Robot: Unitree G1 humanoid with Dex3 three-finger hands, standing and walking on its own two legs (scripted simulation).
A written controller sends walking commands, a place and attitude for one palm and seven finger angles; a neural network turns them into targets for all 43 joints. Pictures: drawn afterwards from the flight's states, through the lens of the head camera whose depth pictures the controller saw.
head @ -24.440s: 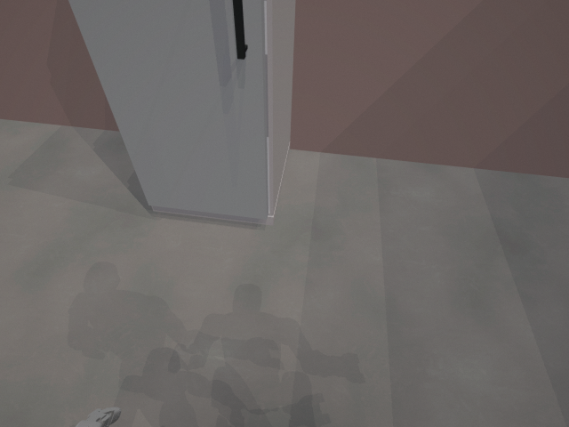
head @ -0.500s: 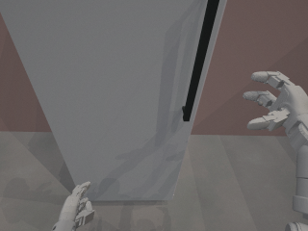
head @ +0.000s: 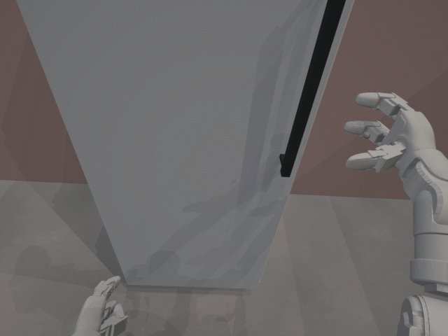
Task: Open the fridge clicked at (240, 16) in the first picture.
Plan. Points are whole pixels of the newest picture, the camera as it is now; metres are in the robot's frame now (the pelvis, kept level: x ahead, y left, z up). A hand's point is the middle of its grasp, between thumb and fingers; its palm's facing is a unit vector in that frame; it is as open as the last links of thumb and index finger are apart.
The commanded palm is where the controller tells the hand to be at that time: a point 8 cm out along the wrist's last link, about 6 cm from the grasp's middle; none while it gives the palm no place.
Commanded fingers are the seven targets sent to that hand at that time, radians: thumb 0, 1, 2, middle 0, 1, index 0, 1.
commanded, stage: move the hooked fingers beside the handle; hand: right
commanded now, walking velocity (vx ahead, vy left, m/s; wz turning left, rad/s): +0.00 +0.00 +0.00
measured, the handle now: (304, 93) +0.49 -0.12 +0.25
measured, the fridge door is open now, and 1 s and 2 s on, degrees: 0 0 0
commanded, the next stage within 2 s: feel for the door with the fingertips in 1.94 s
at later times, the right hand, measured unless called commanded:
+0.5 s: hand (340, 120) +0.42 -0.18 +0.23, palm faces +0.02 +1.00 -0.01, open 14.0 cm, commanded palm +0.40 -0.23 +0.23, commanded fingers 0.00 0.50 -0.30 0.30 1.20 0.30 1.20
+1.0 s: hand (348, 126) +0.40 -0.18 +0.24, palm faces +0.03 +1.00 -0.02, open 14.0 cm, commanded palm +0.39 -0.23 +0.23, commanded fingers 0.00 0.50 -0.30 0.30 1.20 0.30 1.20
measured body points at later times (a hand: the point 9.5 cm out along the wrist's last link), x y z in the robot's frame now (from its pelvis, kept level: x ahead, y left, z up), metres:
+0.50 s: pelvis +0.00 -0.01 +0.00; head -0.02 +0.00 +0.45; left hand +0.14 +0.24 -0.10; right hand +0.41 -0.23 +0.24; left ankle +0.01 +0.10 -0.74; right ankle +0.00 -0.13 -0.74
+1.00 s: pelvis +0.00 -0.01 +0.00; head -0.03 +0.00 +0.45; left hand +0.16 +0.24 -0.08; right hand +0.39 -0.23 +0.24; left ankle +0.01 +0.10 -0.74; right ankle +0.00 -0.13 -0.74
